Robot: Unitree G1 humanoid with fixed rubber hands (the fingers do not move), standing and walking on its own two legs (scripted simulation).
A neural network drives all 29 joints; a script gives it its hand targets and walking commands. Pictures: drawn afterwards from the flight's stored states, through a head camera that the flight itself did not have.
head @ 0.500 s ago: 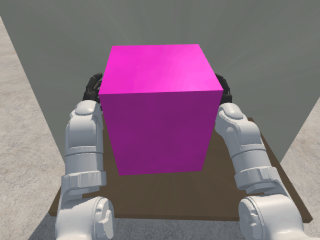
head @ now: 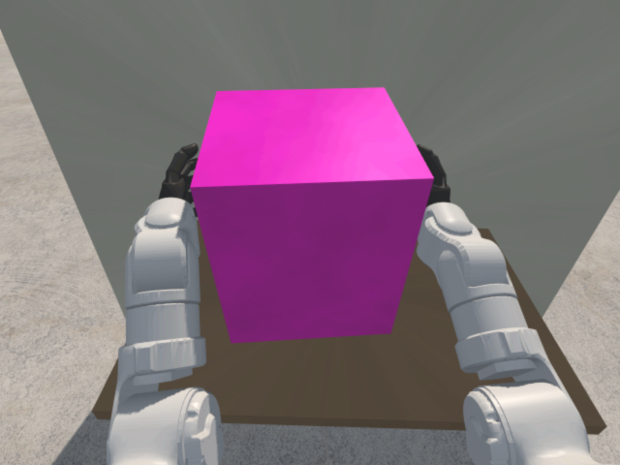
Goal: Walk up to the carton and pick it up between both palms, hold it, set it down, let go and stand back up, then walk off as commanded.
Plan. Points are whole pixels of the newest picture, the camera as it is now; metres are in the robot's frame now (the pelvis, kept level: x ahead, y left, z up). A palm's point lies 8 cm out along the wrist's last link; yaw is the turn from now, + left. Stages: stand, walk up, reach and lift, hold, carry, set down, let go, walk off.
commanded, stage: hold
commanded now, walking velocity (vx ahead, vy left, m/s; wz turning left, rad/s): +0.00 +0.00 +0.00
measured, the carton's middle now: (306, 216) +0.39 +0.00 +0.20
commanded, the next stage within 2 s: none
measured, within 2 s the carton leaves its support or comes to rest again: neither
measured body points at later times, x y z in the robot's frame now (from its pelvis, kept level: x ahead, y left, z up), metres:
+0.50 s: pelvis +0.00 +0.00 +0.00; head -0.07 +0.02 +0.45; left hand +0.38 +0.16 +0.23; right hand +0.38 -0.15 +0.23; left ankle +0.02 +0.12 -0.75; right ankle +0.04 -0.12 -0.75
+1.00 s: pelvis +0.00 +0.00 +0.00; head -0.06 +0.02 +0.45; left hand +0.38 +0.16 +0.23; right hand +0.38 -0.16 +0.22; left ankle +0.02 +0.12 -0.75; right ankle +0.04 -0.12 -0.75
